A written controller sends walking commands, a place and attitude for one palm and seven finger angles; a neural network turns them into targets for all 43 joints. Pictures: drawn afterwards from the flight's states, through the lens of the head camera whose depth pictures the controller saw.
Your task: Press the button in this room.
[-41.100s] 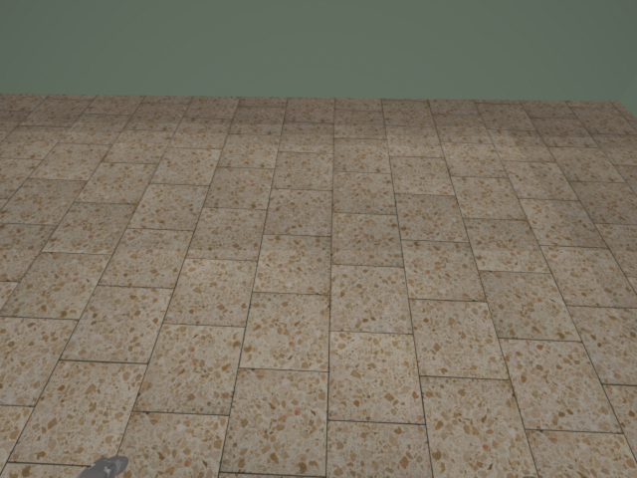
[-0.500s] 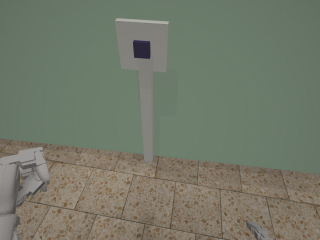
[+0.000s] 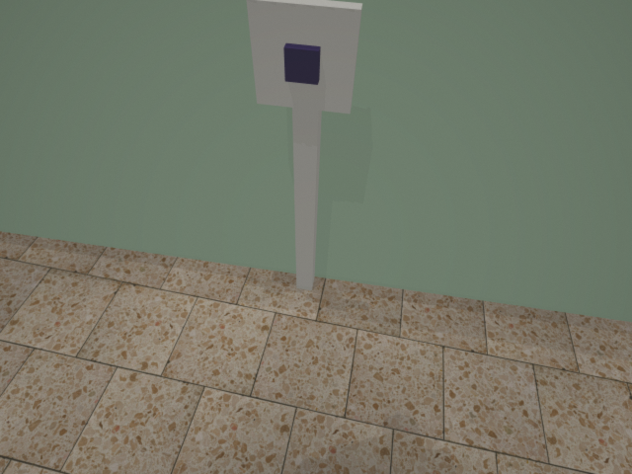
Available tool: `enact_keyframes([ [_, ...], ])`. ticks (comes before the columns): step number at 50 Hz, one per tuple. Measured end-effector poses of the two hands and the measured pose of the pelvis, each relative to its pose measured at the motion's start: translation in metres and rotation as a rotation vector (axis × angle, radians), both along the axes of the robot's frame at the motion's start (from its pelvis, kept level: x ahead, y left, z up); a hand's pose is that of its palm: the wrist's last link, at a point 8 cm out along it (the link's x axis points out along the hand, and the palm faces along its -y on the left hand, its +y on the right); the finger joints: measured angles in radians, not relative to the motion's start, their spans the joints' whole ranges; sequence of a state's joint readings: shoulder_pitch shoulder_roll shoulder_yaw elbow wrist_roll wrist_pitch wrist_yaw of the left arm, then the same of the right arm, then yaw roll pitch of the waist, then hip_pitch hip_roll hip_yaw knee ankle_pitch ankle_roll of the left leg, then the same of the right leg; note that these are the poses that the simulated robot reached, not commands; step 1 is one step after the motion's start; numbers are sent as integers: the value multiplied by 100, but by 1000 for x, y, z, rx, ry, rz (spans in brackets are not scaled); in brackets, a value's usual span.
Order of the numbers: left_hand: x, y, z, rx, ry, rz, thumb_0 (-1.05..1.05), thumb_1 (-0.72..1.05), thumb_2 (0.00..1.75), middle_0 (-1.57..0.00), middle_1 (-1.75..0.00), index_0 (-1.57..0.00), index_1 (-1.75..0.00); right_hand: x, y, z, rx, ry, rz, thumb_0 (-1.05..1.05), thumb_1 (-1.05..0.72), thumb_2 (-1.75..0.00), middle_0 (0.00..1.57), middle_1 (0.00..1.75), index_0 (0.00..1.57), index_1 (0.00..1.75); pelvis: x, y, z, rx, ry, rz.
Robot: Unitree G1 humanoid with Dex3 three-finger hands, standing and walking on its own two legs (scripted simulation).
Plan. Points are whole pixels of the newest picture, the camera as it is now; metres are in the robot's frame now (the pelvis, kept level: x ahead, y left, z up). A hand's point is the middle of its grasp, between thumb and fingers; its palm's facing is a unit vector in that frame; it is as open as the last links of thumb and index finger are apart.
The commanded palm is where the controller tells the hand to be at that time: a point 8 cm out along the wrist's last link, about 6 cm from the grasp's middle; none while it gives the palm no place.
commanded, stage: let the arm hang, fingers relaxed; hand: left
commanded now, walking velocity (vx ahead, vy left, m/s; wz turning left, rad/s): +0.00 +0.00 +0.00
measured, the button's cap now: (302, 63) +0.80 +0.09 +0.11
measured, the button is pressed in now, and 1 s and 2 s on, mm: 0 0 0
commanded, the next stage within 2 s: stand and wait in 0.56 s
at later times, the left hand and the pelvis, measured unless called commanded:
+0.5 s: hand out of the picture -0.01 +0.16 -0.18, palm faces +0.02 -0.99 -0.16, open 7.3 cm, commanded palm none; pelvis +0.00 +0.01 +0.00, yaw -1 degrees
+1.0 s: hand out of the picture -0.01 +0.16 -0.18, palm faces +0.02 -0.99 -0.17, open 7.3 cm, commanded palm none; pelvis +0.00 +0.00 +0.00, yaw -1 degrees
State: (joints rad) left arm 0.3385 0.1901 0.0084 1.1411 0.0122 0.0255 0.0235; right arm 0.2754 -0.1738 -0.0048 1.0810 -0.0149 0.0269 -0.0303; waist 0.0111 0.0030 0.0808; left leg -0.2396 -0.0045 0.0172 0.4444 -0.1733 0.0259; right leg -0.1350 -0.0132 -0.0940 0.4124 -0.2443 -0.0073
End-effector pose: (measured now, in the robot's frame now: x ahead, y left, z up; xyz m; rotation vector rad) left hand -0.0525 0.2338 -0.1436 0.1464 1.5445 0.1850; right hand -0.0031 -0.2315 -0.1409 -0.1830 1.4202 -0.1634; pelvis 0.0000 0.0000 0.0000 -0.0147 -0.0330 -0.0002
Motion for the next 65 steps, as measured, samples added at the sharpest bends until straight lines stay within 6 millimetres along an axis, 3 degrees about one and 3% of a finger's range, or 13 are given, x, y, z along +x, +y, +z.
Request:
enact_keyframes([
  [4, -3, -5, 0, -15, 9, 1, 0, 91, 89, -46, -60, -46, -60, -11, 12, -3, 23, 20, -16, 0, -92, -90, 20, 30, 20, 30, -1, 3, 1, 3, -6, -2],
  [9, 9, -12, -3, -33, -28, -9, 0, 91, 89, -32, -44, -32, -43, -18, 28, -7, 56, 19, -37, 0, -91, -90, 20, 30, 20, 30, -3, 6, 1, 5, -12, -8],
  [20, 39, -22, -6, -51, -115, -29, 0, 91, 89, -21, -31, -21, -31, -32, 44, -10, 88, 25, -77, 1, -91, -90, 20, 30, 20, 30, -4, 7, 0, 8, -6, -14],
  [32, 34, -23, -6, -44, -90, -25, 0, 91, 89, -20, -30, -20, -30, -37, 37, -9, 76, 46, -89, 0, -91, -90, 20, 30, 20, 30, -3, 4, -1, 8, -1, -16],
  [44, 30, -24, -5, -39, -64, -21, 0, 91, 89, -20, -30, -20, -30, -21, 26, -7, 60, 26, -74, 0, -91, -90, 20, 30, 20, 30, 1, 0, 0, 7, -2, -17],
  [65, 64, -25, -2, -23, -125, -43, 0, 91, 89, -20, -30, -20, -30, 2, 8, -6, 44, -2, -56, 0, -91, -90, 20, 30, 20, 30, 12, -9, 2, 12, -4, -16],
])
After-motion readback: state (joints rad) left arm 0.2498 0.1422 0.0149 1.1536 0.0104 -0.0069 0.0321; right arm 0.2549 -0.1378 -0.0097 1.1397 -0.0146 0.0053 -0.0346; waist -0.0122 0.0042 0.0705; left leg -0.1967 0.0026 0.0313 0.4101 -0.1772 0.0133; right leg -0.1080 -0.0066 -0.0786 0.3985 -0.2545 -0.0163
